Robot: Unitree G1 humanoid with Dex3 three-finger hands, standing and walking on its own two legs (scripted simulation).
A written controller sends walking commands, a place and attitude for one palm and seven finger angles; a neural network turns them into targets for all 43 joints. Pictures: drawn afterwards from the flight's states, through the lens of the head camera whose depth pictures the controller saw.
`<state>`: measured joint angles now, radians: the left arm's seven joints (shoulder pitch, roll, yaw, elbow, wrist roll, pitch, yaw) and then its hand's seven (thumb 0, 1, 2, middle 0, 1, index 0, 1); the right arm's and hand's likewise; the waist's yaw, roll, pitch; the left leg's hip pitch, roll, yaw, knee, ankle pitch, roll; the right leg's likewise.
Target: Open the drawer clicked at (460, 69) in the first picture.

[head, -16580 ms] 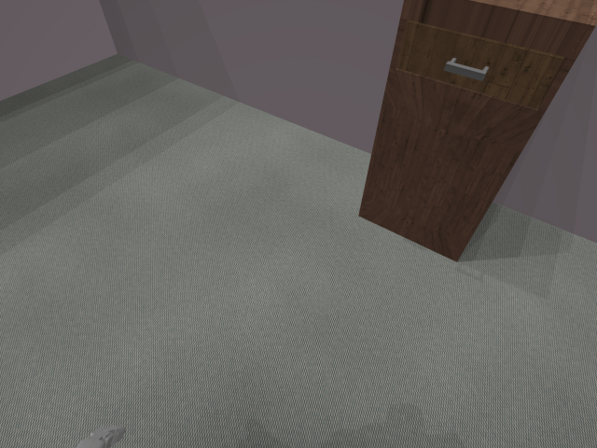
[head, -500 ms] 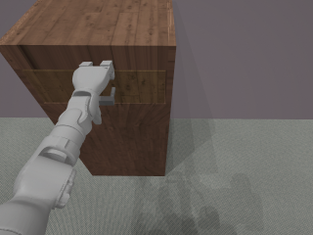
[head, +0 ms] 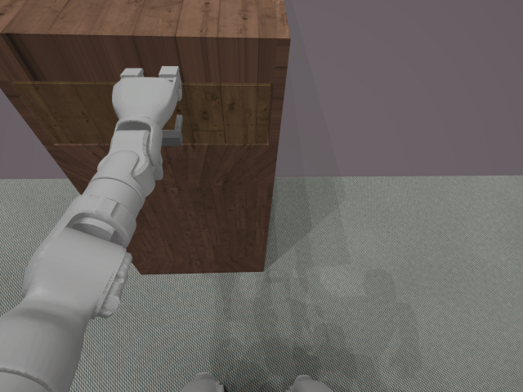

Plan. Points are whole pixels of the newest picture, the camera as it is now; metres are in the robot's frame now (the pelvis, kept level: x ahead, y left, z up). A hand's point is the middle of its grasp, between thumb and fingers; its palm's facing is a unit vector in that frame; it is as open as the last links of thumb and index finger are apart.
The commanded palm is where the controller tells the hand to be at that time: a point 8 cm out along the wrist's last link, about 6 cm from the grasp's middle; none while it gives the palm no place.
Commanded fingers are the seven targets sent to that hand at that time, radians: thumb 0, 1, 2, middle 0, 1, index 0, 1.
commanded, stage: lower the fingers behind the handle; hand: left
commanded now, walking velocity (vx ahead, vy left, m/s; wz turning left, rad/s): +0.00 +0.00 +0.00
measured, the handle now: (151, 129) +0.56 +0.17 +0.06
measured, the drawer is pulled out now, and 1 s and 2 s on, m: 0.00 0.00 0.00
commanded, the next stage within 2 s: lift the fingers back up to retry in 0.48 s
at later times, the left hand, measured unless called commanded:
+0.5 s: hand (159, 141) +0.52 +0.15 +0.07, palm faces +0.07 +0.00 -1.00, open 13.5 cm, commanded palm +0.51 +0.14 +0.10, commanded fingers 0.00 -0.50 0.30 -0.30 -1.20 -0.30 -1.20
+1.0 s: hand (156, 138) +0.51 +0.15 +0.08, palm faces -0.03 -0.02 -1.00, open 13.6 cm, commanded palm +0.51 +0.14 +0.16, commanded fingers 0.00 -0.50 0.30 -0.30 -1.20 -0.30 -1.20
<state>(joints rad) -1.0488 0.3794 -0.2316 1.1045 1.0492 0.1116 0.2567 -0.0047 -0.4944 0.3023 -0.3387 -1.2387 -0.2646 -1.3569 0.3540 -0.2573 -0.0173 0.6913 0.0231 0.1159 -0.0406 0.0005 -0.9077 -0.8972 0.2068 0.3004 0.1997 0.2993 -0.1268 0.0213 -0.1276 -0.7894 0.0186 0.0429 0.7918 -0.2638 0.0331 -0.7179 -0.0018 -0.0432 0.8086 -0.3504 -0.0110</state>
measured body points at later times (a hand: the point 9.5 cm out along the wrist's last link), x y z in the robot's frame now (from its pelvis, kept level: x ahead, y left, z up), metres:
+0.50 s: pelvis +0.00 +0.02 -0.01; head +0.08 +0.03 +0.43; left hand +0.51 +0.15 +0.12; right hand +0.01 -0.24 -0.14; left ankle +0.07 +0.10 -0.70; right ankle +0.02 -0.12 -0.70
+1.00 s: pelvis +0.03 +0.01 +0.01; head +0.09 +0.00 +0.45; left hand +0.51 +0.15 +0.13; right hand +0.04 -0.26 -0.12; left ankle +0.07 +0.10 -0.70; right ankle +0.02 -0.12 -0.70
